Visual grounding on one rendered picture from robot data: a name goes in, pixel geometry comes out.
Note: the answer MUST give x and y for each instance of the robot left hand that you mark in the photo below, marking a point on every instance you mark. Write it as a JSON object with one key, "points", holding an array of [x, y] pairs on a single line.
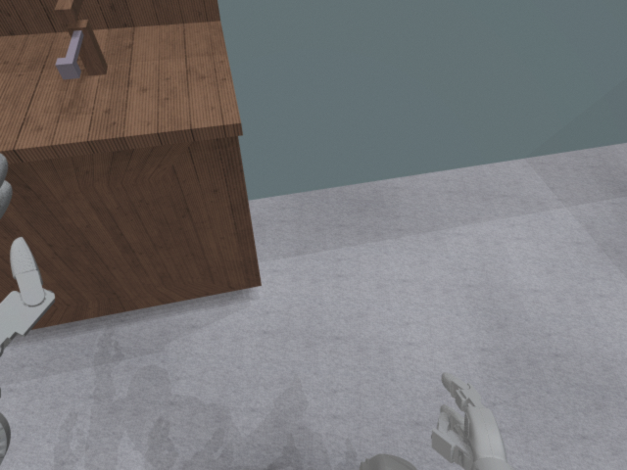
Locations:
{"points": [[20, 311]]}

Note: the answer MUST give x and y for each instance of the counter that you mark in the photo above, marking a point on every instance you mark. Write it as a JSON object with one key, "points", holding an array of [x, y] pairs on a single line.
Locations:
{"points": [[128, 183]]}

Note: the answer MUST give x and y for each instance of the robot right hand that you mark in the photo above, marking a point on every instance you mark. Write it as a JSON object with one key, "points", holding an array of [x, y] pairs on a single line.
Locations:
{"points": [[465, 440]]}

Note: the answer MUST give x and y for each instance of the tap lever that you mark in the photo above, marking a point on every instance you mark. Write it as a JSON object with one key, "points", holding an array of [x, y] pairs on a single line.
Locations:
{"points": [[68, 67]]}

